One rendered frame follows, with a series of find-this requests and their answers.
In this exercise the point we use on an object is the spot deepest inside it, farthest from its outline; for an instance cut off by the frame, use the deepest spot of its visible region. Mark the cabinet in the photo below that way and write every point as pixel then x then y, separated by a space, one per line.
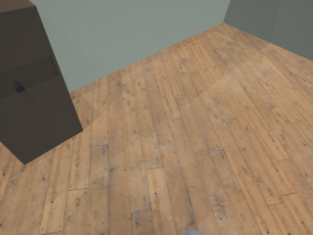
pixel 42 117

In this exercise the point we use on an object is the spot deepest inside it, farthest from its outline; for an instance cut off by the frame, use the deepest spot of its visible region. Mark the handle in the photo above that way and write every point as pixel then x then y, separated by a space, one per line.
pixel 18 86

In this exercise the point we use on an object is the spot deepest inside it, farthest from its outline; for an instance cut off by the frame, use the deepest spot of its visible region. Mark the drawer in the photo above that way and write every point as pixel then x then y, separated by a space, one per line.
pixel 29 75

